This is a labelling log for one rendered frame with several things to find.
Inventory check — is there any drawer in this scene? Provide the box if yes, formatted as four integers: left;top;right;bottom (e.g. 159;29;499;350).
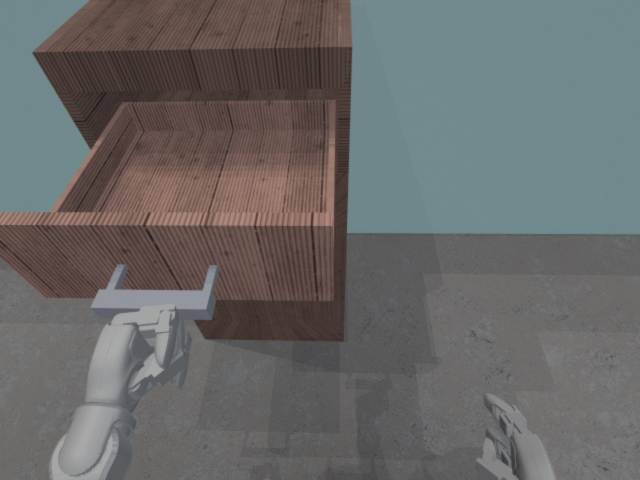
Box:
0;100;336;301

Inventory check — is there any left robot forearm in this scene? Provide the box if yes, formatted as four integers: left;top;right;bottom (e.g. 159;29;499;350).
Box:
49;403;136;480

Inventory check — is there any robot right hand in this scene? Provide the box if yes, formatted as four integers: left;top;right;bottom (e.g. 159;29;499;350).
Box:
476;393;557;480

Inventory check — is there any cabinet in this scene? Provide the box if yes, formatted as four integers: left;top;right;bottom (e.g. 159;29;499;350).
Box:
32;0;352;341

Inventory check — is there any robot left hand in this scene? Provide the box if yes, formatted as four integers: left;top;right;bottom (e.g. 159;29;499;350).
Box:
85;304;192;413

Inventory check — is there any handle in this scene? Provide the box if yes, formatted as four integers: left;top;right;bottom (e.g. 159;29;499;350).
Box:
90;264;219;320

